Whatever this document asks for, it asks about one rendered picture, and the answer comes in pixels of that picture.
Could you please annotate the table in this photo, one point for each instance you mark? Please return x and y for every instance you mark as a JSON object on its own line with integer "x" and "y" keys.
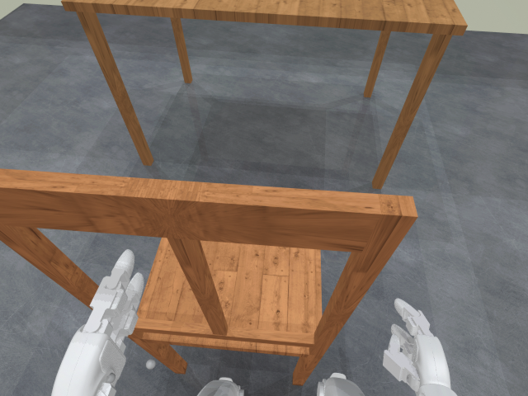
{"x": 442, "y": 18}

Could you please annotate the right robot thigh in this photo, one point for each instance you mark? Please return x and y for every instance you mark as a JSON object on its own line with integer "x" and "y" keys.
{"x": 338, "y": 387}

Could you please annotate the chair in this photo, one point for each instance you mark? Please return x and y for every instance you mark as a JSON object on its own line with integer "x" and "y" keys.
{"x": 238, "y": 267}

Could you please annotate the robot right hand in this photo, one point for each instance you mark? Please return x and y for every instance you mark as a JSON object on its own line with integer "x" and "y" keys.
{"x": 422, "y": 360}

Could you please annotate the robot left hand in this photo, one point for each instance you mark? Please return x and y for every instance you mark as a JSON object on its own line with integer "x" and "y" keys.
{"x": 97, "y": 347}

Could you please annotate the robot thigh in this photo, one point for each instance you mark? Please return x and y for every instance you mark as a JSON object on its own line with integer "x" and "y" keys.
{"x": 221, "y": 388}
{"x": 338, "y": 387}

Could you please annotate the left robot thigh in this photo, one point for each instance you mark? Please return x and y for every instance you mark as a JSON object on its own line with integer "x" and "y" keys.
{"x": 221, "y": 388}

